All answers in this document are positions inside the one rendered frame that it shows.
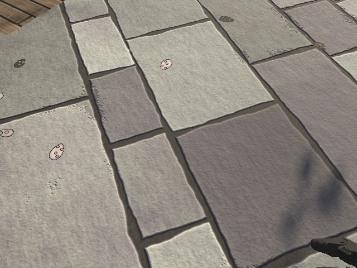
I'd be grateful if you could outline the right robot hand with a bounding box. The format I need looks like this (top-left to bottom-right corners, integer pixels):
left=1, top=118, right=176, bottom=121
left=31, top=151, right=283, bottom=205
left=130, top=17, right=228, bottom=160
left=311, top=237, right=357, bottom=268

